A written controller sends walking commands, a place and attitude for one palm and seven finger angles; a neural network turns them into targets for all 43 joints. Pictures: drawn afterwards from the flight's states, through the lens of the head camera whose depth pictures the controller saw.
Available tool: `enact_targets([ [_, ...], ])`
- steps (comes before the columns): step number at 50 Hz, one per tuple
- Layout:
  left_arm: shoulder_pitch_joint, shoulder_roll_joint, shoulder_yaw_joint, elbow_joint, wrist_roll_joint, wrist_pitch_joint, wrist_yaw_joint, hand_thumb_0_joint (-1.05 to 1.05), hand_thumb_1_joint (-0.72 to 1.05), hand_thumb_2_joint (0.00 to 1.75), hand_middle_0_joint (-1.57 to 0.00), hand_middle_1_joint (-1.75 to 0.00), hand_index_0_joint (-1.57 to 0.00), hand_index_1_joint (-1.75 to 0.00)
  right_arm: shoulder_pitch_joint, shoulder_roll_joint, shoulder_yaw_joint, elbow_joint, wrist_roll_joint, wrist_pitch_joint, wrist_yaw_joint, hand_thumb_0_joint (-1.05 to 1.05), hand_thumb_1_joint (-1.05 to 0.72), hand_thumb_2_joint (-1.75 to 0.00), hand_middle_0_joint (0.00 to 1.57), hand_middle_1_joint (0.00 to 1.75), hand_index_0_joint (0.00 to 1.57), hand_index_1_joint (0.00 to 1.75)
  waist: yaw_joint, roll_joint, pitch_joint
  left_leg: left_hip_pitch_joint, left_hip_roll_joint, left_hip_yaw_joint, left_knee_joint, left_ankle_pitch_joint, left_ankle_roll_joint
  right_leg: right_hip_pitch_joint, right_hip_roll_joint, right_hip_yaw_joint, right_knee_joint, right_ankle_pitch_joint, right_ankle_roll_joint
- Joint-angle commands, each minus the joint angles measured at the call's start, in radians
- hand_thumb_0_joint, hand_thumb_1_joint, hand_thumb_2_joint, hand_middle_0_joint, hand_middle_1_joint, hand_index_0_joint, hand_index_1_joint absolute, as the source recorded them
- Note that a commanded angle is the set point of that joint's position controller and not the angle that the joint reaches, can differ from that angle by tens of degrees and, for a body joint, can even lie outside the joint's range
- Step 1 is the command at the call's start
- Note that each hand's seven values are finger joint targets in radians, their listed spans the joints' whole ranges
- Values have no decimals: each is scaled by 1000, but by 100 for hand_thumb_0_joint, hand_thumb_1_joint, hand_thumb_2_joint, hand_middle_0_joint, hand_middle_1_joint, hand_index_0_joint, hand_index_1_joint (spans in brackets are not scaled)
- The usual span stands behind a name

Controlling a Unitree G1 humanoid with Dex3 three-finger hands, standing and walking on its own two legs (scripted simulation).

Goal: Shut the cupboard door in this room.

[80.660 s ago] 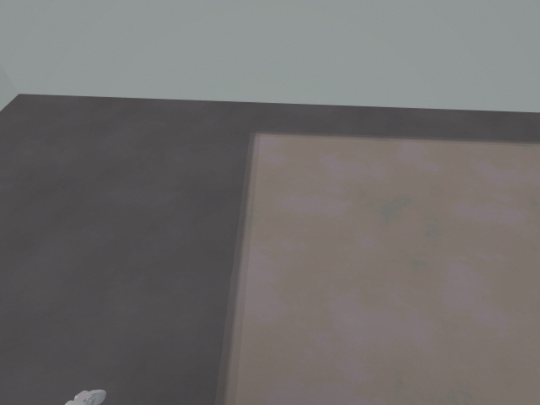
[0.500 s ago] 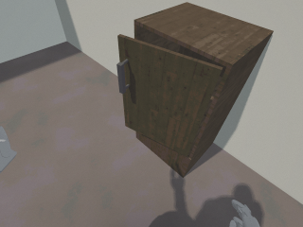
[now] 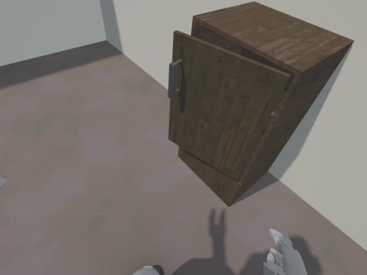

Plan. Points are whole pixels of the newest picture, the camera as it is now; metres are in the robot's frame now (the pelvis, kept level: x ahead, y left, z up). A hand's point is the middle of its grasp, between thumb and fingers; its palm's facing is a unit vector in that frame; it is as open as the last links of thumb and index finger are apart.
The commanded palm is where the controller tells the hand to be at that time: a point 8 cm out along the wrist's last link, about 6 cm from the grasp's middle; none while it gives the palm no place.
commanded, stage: step back with the hand held close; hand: left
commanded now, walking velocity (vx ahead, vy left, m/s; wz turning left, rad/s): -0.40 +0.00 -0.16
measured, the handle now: (175, 79) +0.82 +0.10 -0.04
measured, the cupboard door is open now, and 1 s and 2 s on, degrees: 14 14 14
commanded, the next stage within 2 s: stop stepping back and stand still in 0.02 s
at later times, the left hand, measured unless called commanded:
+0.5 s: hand out of the picture +0.12 +0.31 +0.18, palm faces +0.47 -0.83 -0.30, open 7.4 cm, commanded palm +0.06 +0.33 +0.19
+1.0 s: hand out of the picture +0.07 +0.31 +0.18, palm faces +0.39 -0.85 -0.36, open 7.4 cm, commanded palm +0.01 +0.35 +0.19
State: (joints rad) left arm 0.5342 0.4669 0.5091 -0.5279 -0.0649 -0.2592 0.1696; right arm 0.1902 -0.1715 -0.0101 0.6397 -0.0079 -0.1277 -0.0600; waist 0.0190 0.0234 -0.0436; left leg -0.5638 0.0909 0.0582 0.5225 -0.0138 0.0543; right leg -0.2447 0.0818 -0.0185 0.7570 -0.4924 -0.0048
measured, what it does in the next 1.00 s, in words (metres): walks backwards: right foot, then left foot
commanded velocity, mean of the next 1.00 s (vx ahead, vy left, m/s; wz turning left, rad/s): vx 0.15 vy -0.06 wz -0.01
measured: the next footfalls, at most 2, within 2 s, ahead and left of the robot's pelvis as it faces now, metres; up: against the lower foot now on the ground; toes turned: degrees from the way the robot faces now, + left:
right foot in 0.04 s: -0.08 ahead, -0.15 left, +0.00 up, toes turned +0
left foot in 0.44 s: +0.03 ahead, +0.12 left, +0.00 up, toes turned -7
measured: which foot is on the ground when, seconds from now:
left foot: down 0.00-0.30, up 0.32-0.42, down 0.44-0.66, up 0.68-0.96, down 0.98-1.00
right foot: up 0.00-0.02, down 0.04-0.44, up 0.46-0.64, down 0.66-1.00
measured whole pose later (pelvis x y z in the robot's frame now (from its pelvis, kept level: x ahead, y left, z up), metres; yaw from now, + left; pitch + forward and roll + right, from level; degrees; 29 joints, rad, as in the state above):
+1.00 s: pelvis -0.17 +0.07 +0.00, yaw -7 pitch -1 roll +0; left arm 0.48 0.37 0.39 -0.45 -0.02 -0.18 0.19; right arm 0.31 -0.25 -0.02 0.67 -0.01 -0.12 -0.11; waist -0.01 -0.03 -0.04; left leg -0.31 0.07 0.08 0.58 -0.27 0.01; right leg -0.30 -0.02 -0.09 0.66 -0.36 -0.03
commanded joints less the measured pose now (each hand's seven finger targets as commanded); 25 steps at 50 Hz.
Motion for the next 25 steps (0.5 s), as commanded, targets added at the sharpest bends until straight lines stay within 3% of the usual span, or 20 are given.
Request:
enact_targets([
  [1, -133, 123, 8, -200, -1, -78, -2, 0, 90, 90, -20, -30, -20, -30, -71, -148, -42, -101, -9, -44, -2, 0, -90, -90, 20, 30, 20, 30, -29, 30, -69, 318, 107, -98, -84, -327, -86, -161, -155, 238, -472, 52, -87],
  [2, -191, 167, 30, -217, 13, -83, 11, 0, 90, 90, -20, -30, -20, -30, -61, -128, -39, -82, -18, -40, -3, 0, -90, -90, 20, 30, 20, 30, -39, -40, -117, 402, 50, -28, 64, -219, -115, -233, -276, 354, -506, 209, -128],
  [3, -291, 206, 38, -229, 29, -97, 25, 0, 90, 90, -20, -30, -20, -30, -86, -122, -27, -86, -24, -51, -13, 0, -90, -90, 20, 30, 20, 30, -35, -64, -129, 446, 15, 16, 92, -150, -118, -241, -326, 345, -494, 472, -124],
  [4, -346, 146, -43, -202, 28, -78, 12, 0, 90, 90, -20, -30, -20, -30, -92, -125, -43, -75, 6, -53, -23, 0, -90, -90, 20, 30, 20, 30, -57, -173, -145, 483, -33, 11, 93, -113, -105, -241, -256, 231, -427, 529, -65],
  [5, -342, 185, -9, -205, 29, -58, 7, 0, 90, 90, -20, -30, -20, -30, -109, -142, -53, -103, 15, -52, -37, 0, -90, -90, 20, 30, 20, 30, -57, -159, -134, 539, -30, 19, 75, 12, -88, -266, -198, 162, -388, 598, -22],
  [7, -247, 220, 54, -184, 19, -32, -11, 0, 90, 90, -20, -30, -20, -30, -120, -155, -53, -124, 16, -40, -47, 0, -90, -90, 20, 30, 20, 30, -44, 10, -126, 558, 21, -25, -53, 120, -69, -238, -84, 34, -307, 430, 33],
  [9, -91, 160, 62, -126, -7, -38, -28, 0, 90, 90, -20, -30, -20, -30, -120, -162, -48, -170, 17, -31, -29, 0, -90, -90, 20, 30, 20, 30, -28, 216, -73, 381, 88, -134, -300, -482, -72, -150, 13, -22, -268, -74, -4],
  [10, -21, 165, 97, -130, -16, -27, -28, 0, 90, 90, -20, -30, -20, -30, -133, -174, -45, -195, 7, -20, -26, 0, -90, -90, 20, 30, 20, 30, -15, 306, -55, 215, 106, -181, -438, -721, -115, -36, 72, -77, -193, -135, -22],
  [12, 80, 210, 156, -155, -30, -7, -31, 0, 90, 90, -20, -30, -20, -30, -115, -160, -45, -209, 1, 0, -18, 0, -90, -90, 20, 30, 20, 30, 4, 309, -97, 96, 63, -136, -457, -749, -169, 135, 111, -128, -181, -125, -44],
  [13, 123, 204, 147, -198, -34, -7, -35, 0, 90, 90, -20, -30, -20, -30, -92, -136, -44, -222, 2, 5, -10, 0, -90, -90, 20, 30, 20, 30, 2, 187, -125, 147, -8, -22, -302, -653, -177, 114, 66, -105, -280, -120, -67],
  [14, 153, 228, 157, -245, -34, -11, -34, 0, 90, 90, -20, -30, -20, -30, -65, -130, -50, -219, 14, 5, -4, 0, -90, -90, 20, 30, 20, 30, -15, -23, -140, 325, -101, 104, 53, -449, -157, -116, -71, 43, -440, -174, -111],
  [15, 149, 255, 174, -284, -39, -6, -29, 0, 90, 90, -20, -30, -20, -30, -48, -137, -61, -204, 8, 14, -8, 0, -90, -90, 20, 30, 20, 30, -28, -241, -86, 420, -131, 17, 421, -350, -132, -458, -276, 344, -586, -336, -186],
  [16, 105, 239, 154, -308, -26, 10, -21, 0, 90, 90, -20, -30, -20, -30, -16, -136, -62, -170, 1, 28, -8, 0, -90, -90, 20, 30, 20, 30, -34, -318, -29, 324, -94, -80, 619, -329, -116, -536, -386, 418, -601, -362, -245],
  [17, 28, 217, 140, -329, -23, 15, -9, 0, 90, 90, -20, -30, -20, -30, -10, -141, -47, -162, -6, 27, -5, 0, -90, -90, 20, 30, 20, 30, -48, -244, -15, 266, -55, -124, 613, -355, -106, -492, -378, 385, -557, -322, -243],
  [18, -80, 178, 83, -285, -2, 12, 14, 0, 90, 90, -20, -30, -20, -30, -5, -123, -14, -165, -11, 16, -14, 0, -90, -90, 20, 30, 20, 30, -75, -144, 21, 256, -3, -107, 348, -372, -78, -359, -322, 240, -471, -165, -154],
  [20, -263, 113, 3, -122, 21, 19, 34, 0, 90, 90, -20, -30, -20, -30, 16, -172, -23, -100, -4, -17, -33, 0, -90, -90, 20, 30, 20, 30, -88, 95, 57, 277, -25, -74, -7, -332, -67, -225, -175, 46, -228, -33, -44],
  [21, -329, 91, -29, -76, 27, 20, 39, 0, 90, 90, -20, -30, -20, -30, 16, -198, -36, -99, 7, -40, -43, 0, -90, -90, 20, 30, 20, 30, -73, 200, 72, 226, 58, -227, -172, -490, -29, -191, -105, -5, -106, -16, -2],
  [22, -371, 88, -57, -79, 32, 23, 39, 0, 90, 90, -20, -30, -20, -30, 7, -216, -44, -128, 30, -57, -54, 0, -90, -90, 20, 30, 20, 30, -64, 213, 102, 170, 153, -422, -300, -636, 19, -169, -49, -29, 22, 27, 29],
  [23, -318, 107, -28, -32, 34, 21, 36, 0, 90, 90, -20, -30, -20, -30, -20, -198, -40, -119, 27, -65, -54, 0, -90, -90, 20, 30, 20, 30, -53, 228, 53, 140, 191, -493, -391, -855, 33, -135, -31, -11, 113, 1, 25],
  [25, -272, 119, -24, -160, 44, 27, 19, 0, 90, 90, -20, -30, -20, -30, -45, -169, -34, -126, 7, -65, -32, 0, -90, -90, 20, 30, 20, 30, -43, 298, 20, 107, 185, -508, -468, -892, -29, -114, -10, 3, 257, -1, 1],
])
